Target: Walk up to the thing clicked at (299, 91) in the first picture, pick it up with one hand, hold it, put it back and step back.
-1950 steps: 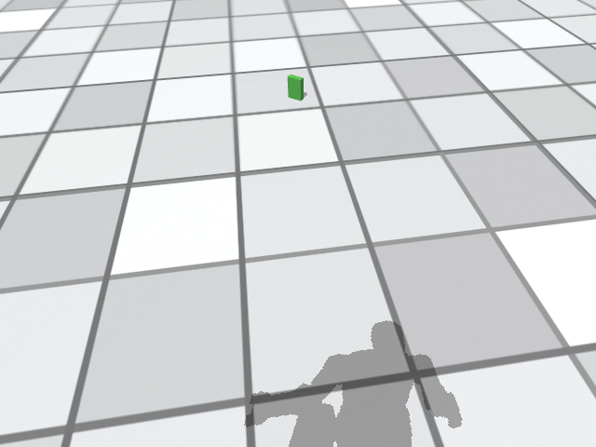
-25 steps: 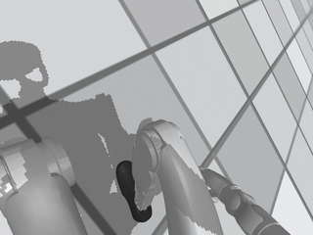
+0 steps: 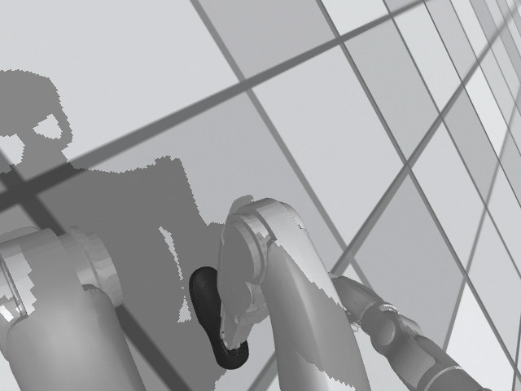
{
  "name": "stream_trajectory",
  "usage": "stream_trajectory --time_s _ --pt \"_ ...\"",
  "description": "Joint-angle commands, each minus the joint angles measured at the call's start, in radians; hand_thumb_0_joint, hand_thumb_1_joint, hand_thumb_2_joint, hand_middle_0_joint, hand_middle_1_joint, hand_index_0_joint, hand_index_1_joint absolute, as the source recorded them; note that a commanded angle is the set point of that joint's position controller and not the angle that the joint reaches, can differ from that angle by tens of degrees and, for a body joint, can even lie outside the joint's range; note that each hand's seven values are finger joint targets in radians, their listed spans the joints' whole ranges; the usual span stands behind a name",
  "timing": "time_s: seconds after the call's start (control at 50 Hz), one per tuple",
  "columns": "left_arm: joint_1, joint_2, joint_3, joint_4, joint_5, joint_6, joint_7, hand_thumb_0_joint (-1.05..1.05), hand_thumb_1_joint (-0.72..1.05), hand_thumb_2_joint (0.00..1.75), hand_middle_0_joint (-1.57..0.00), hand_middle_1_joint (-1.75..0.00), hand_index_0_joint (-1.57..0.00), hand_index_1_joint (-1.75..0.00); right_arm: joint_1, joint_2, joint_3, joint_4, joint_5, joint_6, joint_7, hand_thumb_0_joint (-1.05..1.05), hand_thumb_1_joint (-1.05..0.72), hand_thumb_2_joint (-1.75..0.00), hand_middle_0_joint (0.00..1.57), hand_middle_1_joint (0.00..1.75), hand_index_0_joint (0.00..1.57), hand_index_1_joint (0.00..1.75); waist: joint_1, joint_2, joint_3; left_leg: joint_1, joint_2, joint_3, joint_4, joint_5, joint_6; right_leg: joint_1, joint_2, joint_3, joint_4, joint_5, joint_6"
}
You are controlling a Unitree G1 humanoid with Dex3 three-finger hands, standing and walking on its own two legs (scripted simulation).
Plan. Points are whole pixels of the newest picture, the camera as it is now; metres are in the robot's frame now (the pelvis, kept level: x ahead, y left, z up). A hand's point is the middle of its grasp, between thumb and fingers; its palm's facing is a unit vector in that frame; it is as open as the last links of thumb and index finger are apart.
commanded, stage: rest palm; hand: left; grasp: from above
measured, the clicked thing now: out of the picture +0.45 +0.42 -0.21
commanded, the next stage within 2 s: close in 0.42 s
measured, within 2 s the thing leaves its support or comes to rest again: leaves its support in 1.76 s
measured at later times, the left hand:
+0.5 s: hand out of the picture +0.40 +0.40 -0.18, palm faces +0.62 -0.78 -0.01, open 16.9 cm
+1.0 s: hand out of the picture +0.42 +0.41 -0.15, palm faces +0.65 -0.76 +0.00, open 12.4 cm
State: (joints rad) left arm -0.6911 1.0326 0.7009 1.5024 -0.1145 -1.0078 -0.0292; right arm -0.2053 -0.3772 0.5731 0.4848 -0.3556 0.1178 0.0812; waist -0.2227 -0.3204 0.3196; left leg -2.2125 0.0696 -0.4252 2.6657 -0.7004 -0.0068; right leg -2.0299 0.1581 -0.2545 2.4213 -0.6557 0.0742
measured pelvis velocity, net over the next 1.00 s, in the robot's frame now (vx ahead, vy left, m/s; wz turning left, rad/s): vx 0.00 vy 0.00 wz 0.00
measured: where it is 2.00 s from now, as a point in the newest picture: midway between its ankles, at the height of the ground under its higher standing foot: (159, 367)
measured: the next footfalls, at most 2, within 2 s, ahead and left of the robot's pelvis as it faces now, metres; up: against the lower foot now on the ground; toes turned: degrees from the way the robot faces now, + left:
none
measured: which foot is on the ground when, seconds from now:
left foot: down 0.00-1.00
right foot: down 0.00-1.00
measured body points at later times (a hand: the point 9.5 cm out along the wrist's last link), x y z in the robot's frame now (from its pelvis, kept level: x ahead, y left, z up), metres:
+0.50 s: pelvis +0.00 +0.00 +0.00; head +0.22 +0.22 +0.32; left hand +0.37 +0.44 -0.17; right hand +0.19 -0.22 -0.02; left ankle +0.08 +0.13 -0.25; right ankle +0.14 -0.12 -0.25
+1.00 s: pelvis +0.00 +0.00 +0.00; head +0.22 +0.21 +0.33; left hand +0.38 +0.45 -0.15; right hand +0.19 -0.23 -0.02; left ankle +0.08 +0.13 -0.25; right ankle +0.14 -0.12 -0.25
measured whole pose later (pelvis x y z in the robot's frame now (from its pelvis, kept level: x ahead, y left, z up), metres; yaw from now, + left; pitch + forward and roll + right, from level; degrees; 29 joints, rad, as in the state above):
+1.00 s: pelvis +0.00 +0.00 +0.00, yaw +0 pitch +11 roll -18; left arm -0.73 1.06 0.69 1.51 -0.13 -0.98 -0.04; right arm -0.20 -0.37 0.57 0.49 -0.35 0.13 0.07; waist -0.23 -0.31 0.31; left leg -2.22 0.08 -0.42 2.65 -0.70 0.01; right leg -2.03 0.15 -0.25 2.41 -0.65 0.07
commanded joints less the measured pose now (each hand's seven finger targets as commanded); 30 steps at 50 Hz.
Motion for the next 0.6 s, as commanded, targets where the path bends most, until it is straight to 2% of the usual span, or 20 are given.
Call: stream_trajectory --time_s 0.0,0.06,0.1,0.12,0.18,0.2,0.22,0.24,0.26,0.32,0.36,0.38,0.4,0.44,0.5,0.54,0.56,0.58 --pt "-0.161 0.258 -0.001 -0.135 -0.008 -0.069 -0.005 0.00 -0.52 0.31 -0.06 -0.22 -0.09 -0.21 0.026 -0.353 -0.120 -0.006 -0.003 0.015 -0.031 0.00 -0.88 -0.90 0.20 0.30 0.20 0.30 -0.095 0.622 -0.541 0.409 0.084 0.101 -0.326 0.128 -0.013 0.216 0.013 -0.118 -0.165 0.170 -0.075" --pt "-0.171 0.259 -0.009 -0.142 -0.008 -0.069 -0.009 0.00 -0.53 0.30 -0.05 -0.21 -0.08 -0.19 0.019 -0.357 -0.121 -0.012 0.000 0.016 -0.033 0.00 -0.88 -0.90 0.20 0.30 0.20 0.30 -0.099 0.625 -0.526 0.402 0.086 0.093 -0.341 0.103 -0.014 0.196 0.011 -0.125 -0.165 0.149 -0.077" --pt "-0.156 0.285 0.011 -0.141 -0.010 -0.067 -0.010 0.00 -0.53 0.30 -0.05 -0.21 -0.08 -0.20 0.012 -0.362 -0.123 -0.018 0.003 0.015 -0.036 0.00 -0.88 -0.90 0.20 0.30 0.20 0.30 -0.091 0.614 -0.530 0.397 0.087 0.092 -0.338 0.095 -0.012 0.188 0.012 -0.124 -0.162 0.146 -0.077" --pt "-0.157 0.271 0.007 -0.143 -0.014 -0.069 -0.012 0.00 -0.52 0.31 -0.05 -0.22 -0.09 -0.21 0.021 -0.359 -0.121 -0.014 -0.001 0.015 -0.036 0.00 -0.88 -0.90 0.20 0.30 0.20 0.30 -0.095 0.615 -0.555 0.410 0.087 0.096 -0.329 0.119 -0.013 0.216 0.014 -0.122 -0.164 0.167 -0.075" --pt "-0.155 0.272 0.015 -0.141 -0.021 -0.070 -0.011 0.00 -0.53 0.30 -0.05 -0.22 -0.08 -0.20 0.018 -0.359 -0.120 -0.016 0.002 0.015 -0.036 0.00 -0.88 -0.90 0.20 0.30 0.20 0.30 -0.093 0.614 -0.547 0.404 0.085 0.092 -0.332 0.123 -0.012 0.204 0.013 -0.127 -0.159 0.166 -0.076" --pt "-0.155 0.245 -0.004 -0.133 -0.022 -0.068 -0.018 0.00 -0.52 0.31 -0.06 -0.23 -0.09 -0.21 0.032 -0.352 -0.117 -0.004 0.000 0.016 -0.037 0.00 -0.88 -0.90 0.20 0.30 0.20 0.30 -0.098 0.619 -0.542 0.415 0.086 0.092 -0.332 0.133 -0.013 0.209 0.014 -0.125 -0.162 0.175 -0.075" --pt "-0.159 0.257 -0.005 -0.136 -0.017 -0.070 -0.020 0.00 -0.52 0.30 -0.06 -0.22 -0.09 -0.20 0.023 -0.355 -0.118 -0.011 0.003 0.017 -0.037 0.00 -0.88 -0.90 0.20 0.30 0.20 0.30 -0.102 0.615 -0.530 0.399 0.086 0.088 -0.338 0.116 -0.012 0.196 0.012 -0.129 -0.160 0.160 -0.077" --pt "-0.146 0.220 -0.029 -0.103 -0.014 -0.065 -0.026 0.00 -0.52 0.31 -0.06 -0.23 -0.09 -0.22 0.035 -0.351 -0.118 0.006 0.001 0.019 -0.038 0.00 -0.88 -0.90 0.20 0.30 0.20 0.30 -0.107 0.605 -0.520 0.410 0.088 0.082 -0.346 0.114 -0.016 0.191 0.012 -0.131 -0.161 0.156 -0.076" --pt "-0.138 0.217 -0.038 -0.100 -0.010 -0.061 -0.030 0.00 -0.52 0.30 -0.07 -0.23 -0.10 -0.21 0.030 -0.351 -0.120 0.003 0.001 0.017 -0.038 0.00 -0.88 -0.90 0.20 0.30 0.20 0.30 -0.104 0.609 -0.510 0.408 0.089 0.084 -0.348 0.099 -0.016 0.175 0.013 -0.129 -0.163 0.144 -0.077" --pt "-0.157 0.239 -0.034 -0.118 -0.003 -0.065 -0.024 0.00 -0.51 0.30 -0.05 -0.21 -0.08 -0.19 0.024 -0.358 -0.117 -0.003 -0.001 0.019 -0.037 0.00 -0.87 -0.90 0.20 0.30 0.20 0.30 -0.099 0.636 -0.507 0.425 0.091 0.074 -0.359 0.114 -0.021 0.173 0.008 -0.130 -0.152 0.153 -0.079" --pt "-0.151 0.242 -0.020 -0.116 -0.010 -0.069 -0.016 0.00 -0.54 0.29 -0.05 -0.21 -0.08 -0.19 0.026 -0.359 -0.116 -0.005 0.001 0.022 -0.036 0.00 -0.88 -0.90 0.20 0.30 0.20 0.30 -0.098 0.623 -0.520 0.428 0.091 0.073 -0.353 0.116 -0.020 0.181 0.009 -0.131 -0.152 0.154 -0.078" --pt "-0.163 0.273 0.002 -0.144 -0.015 -0.079 -0.008 0.00 -0.55 0.29 -0.05 -0.20 -0.08 -0.19 0.022 -0.363 -0.114 -0.008 0.000 0.022 -0.035 0.00 -0.88 -0.90 0.20 0.30 0.20 0.30 -0.089 0.644 -0.522 0.426 0.089 0.075 -0.350 0.119 -0.020 0.184 0.007 -0.129 -0.149 0.157 -0.078" --pt "-0.158 0.266 0.005 -0.141 -0.018 -0.082 -0.005 0.00 -0.54 0.29 -0.05 -0.20 -0.08 -0.18 0.028 -0.358 -0.112 -0.002 -0.002 0.021 -0.034 0.00 -0.88 -0.90 0.20 0.30 0.20 0.30 -0.087 0.633 -0.532 0.436 0.091 0.077 -0.343 0.132 -0.018 0.194 0.007 -0.126 -0.151 0.165 -0.077" --pt "-0.151 0.242 -0.007 -0.123 -0.020 -0.090 -0.003 0.00 -0.53 0.29 -0.05 -0.20 -0.08 -0.19 0.020 -0.360 -0.110 -0.002 -0.004 0.022 -0.034 0.00 -0.88 -0.90 0.20 0.30 0.20 0.30 -0.096 0.631 -0.530 0.448 0.093 0.074 -0.346 0.142 -0.021 0.201 0.006 -0.129 -0.154 0.169 -0.075" --pt "-0.160 0.259 -0.022 -0.134 -0.004 -0.097 -0.007 0.00 -0.54 0.28 -0.05 -0.20 -0.08 -0.18 0.015 -0.362 -0.109 0.003 -0.005 0.022 -0.037 0.00 -0.88 -0.90 0.20 0.30 0.20 0.30 -0.098 0.648 -0.509 0.436 0.093 0.074 -0.352 0.126 -0.022 0.186 0.003 -0.127 -0.152 0.157 -0.078" --pt "-0.161 0.279 -0.011 -0.151 0.002 -0.097 -0.005 0.00 -0.41 0.30 -0.21 -0.31 -0.24 -0.29 0.022 -0.363 -0.109 0.004 -0.009 0.025 -0.037 0.00 -0.88 -0.89 0.20 0.30 0.20 0.30 -0.095 0.671 -0.536 0.465 0.095 0.074 -0.350 0.151 -0.025 0.187 0.005 -0.126 -0.148 0.172 -0.078" --pt "-0.154 0.266 -0.018 -0.134 0.000 -0.096 -0.005 0.00 -0.39 0.32 -0.25 -0.34 -0.28 -0.31 0.019 -0.365 -0.109 0.003 -0.009 0.027 -0.038 0.00 -0.88 -0.89 0.20 0.30 0.20 0.30 -0.099 0.676 -0.528 0.470 0.096 0.073 -0.352 0.157 -0.025 0.191 0.003 -0.126 -0.147 0.177 -0.077" --pt "-0.172 0.280 -0.003 -0.163 -0.006 -0.101 0.001 0.00 -0.36 0.34 -0.27 -0.36 -0.31 -0.34 0.028 -0.367 -0.107 0.008 -0.010 0.027 -0.037 0.00 -0.88 -0.89 0.20 0.30 0.20 0.30 -0.099 0.684 -0.549 0.485 0.096 0.067 -0.353 0.181 -0.028 0.196 0.004 -0.129 -0.143 0.190 -0.077"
